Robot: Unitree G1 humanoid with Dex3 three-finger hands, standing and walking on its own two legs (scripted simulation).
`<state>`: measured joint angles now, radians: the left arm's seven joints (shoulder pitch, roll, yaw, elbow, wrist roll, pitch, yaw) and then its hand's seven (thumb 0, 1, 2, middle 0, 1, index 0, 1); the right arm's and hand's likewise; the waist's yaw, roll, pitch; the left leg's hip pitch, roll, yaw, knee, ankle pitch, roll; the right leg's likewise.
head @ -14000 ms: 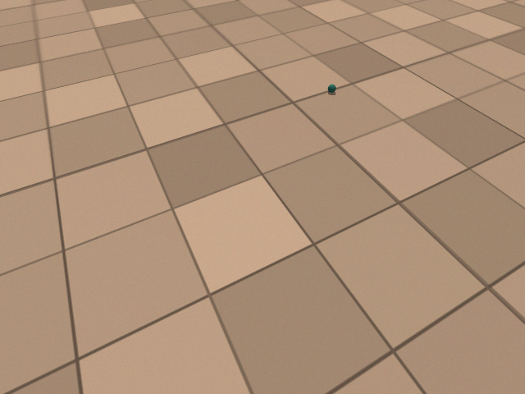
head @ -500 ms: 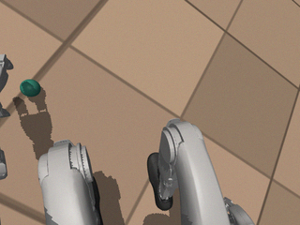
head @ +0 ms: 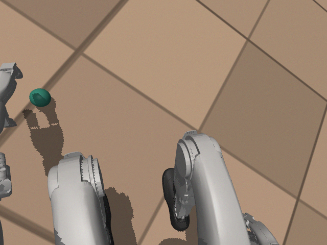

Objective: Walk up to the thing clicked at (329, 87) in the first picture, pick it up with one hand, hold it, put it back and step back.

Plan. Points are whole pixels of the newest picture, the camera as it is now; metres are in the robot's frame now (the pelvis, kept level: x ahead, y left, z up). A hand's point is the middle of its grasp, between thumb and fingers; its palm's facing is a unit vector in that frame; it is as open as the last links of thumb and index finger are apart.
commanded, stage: rise first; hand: left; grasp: from above
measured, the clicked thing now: (40, 97) +0.50 +0.29 -0.30
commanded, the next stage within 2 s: approach in 0.46 s
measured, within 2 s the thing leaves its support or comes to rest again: neither
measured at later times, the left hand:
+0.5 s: hand (5, 103) +0.45 +0.32 -0.17, palm faces -0.47 -0.07 -0.88, open 12.4 cm
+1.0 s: hand (33, 78) +0.52 +0.27 -0.17, palm faces -0.41 -0.06 -0.91, open 12.7 cm
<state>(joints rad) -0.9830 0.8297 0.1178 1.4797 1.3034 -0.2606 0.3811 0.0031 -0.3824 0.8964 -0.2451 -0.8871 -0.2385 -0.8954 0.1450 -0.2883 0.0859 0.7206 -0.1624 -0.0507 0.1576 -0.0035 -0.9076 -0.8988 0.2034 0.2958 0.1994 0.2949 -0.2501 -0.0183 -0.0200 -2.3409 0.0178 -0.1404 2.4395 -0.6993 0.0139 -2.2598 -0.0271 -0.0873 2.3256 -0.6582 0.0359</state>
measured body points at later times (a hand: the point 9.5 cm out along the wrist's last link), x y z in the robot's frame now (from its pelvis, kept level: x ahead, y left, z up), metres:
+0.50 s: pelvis +0.00 +0.00 +0.00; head +0.24 +0.08 +0.37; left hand +0.47 +0.32 -0.12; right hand +0.05 -0.27 -0.10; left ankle +0.07 +0.12 -0.29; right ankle +0.11 -0.13 -0.29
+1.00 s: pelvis +0.00 +0.00 +0.00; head +0.26 +0.07 +0.36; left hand +0.53 +0.27 -0.12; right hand +0.02 -0.27 -0.09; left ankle +0.07 +0.12 -0.29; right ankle +0.11 -0.13 -0.29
